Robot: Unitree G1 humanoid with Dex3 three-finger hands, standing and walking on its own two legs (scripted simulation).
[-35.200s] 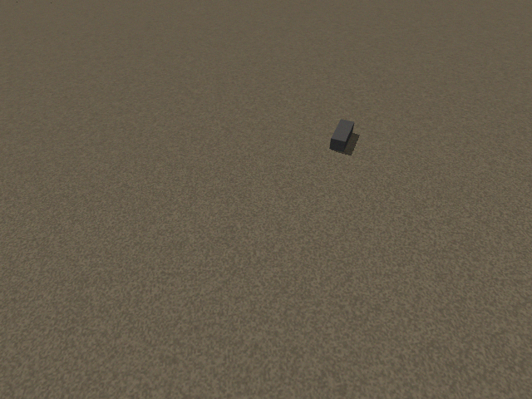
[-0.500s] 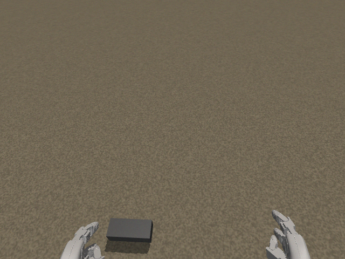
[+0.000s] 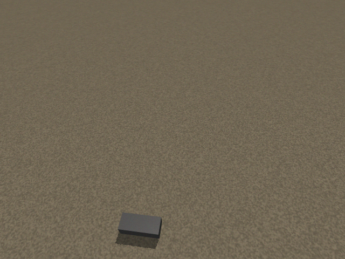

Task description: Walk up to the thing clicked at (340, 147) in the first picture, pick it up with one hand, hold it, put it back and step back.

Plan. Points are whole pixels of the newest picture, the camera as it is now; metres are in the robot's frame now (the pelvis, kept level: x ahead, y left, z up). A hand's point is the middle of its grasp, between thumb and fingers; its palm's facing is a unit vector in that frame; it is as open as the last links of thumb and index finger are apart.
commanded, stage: stand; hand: left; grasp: from above
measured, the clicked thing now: (140, 225) +0.41 +0.23 -0.72
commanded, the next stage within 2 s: none
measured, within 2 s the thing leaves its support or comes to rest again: neither
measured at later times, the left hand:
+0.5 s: hand out of the picture +0.03 +0.23 -0.15, palm faces +0.04 -0.94 -0.34, open 7.4 cm
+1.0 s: hand out of the picture +0.06 +0.23 -0.14, palm faces +0.03 -0.94 -0.33, open 7.4 cm
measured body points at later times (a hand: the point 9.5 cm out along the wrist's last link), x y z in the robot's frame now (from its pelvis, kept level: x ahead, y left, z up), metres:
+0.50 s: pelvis -0.01 -0.01 +0.02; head -0.01 -0.01 +0.46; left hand +0.03 +0.28 -0.12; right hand +0.05 -0.29 -0.13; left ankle +0.02 +0.11 -0.73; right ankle -0.01 -0.15 -0.73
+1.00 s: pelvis +0.00 -0.02 +0.02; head +0.00 -0.02 +0.47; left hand +0.06 +0.27 -0.12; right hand +0.07 -0.31 -0.12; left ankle +0.02 +0.11 -0.73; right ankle -0.01 -0.15 -0.73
